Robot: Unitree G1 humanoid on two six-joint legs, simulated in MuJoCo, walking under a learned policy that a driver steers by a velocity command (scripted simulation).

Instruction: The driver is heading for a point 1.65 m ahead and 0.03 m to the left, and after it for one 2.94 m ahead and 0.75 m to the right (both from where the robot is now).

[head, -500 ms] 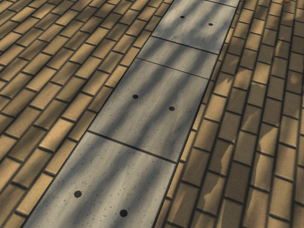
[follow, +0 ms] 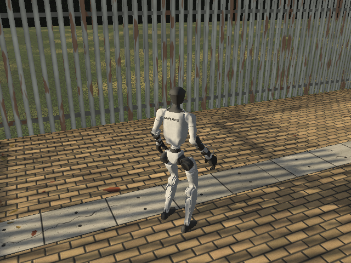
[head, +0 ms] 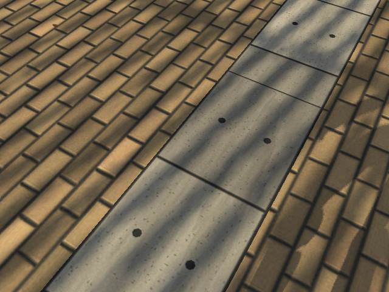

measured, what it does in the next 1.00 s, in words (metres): walks ahead: left foot, then right foot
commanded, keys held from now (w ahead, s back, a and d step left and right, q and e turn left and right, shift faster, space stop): q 0.12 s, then w+q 0.16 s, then w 0.08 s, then w+e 0.64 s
